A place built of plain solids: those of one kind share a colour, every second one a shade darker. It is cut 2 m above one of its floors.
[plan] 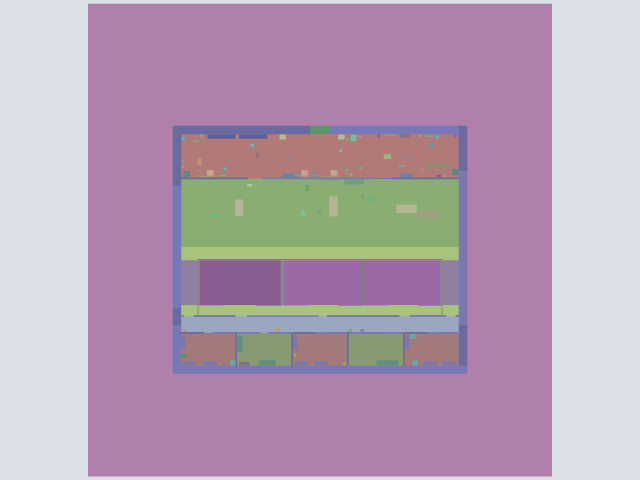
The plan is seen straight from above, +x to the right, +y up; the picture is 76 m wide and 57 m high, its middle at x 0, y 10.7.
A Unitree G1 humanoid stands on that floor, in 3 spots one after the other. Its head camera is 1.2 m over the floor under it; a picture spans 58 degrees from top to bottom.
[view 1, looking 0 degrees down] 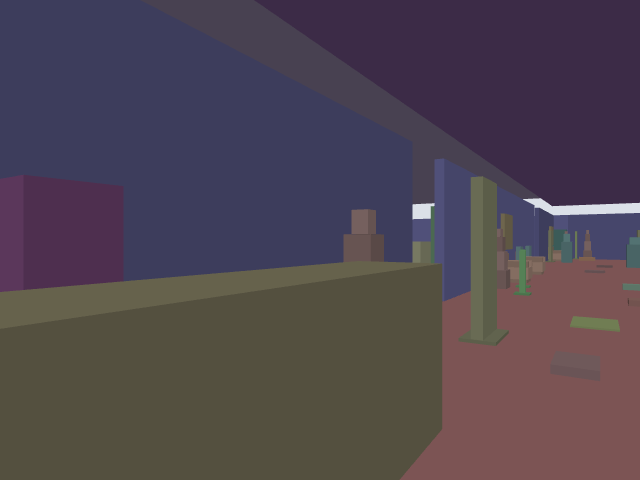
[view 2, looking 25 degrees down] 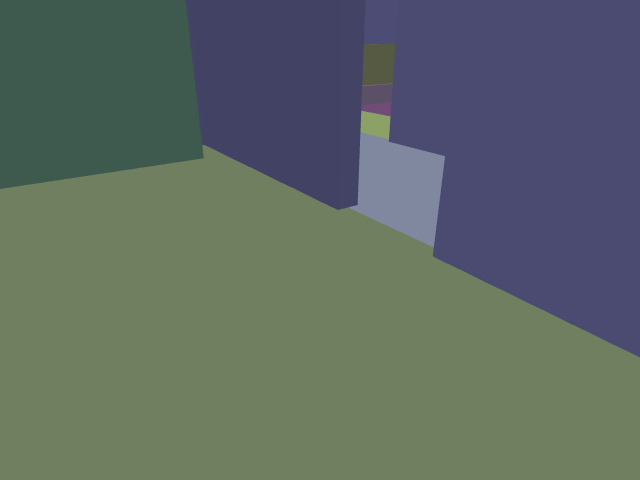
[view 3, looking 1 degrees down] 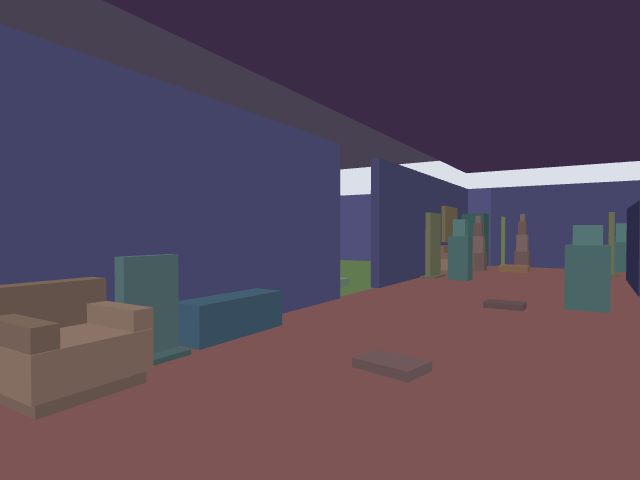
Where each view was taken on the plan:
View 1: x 15.30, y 20.68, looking -147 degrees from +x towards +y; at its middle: wall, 4.73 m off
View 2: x -4.63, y -2.32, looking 145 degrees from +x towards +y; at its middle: floor_office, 2.84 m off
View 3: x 0.00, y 21.96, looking -148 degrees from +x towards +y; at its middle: wall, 7.27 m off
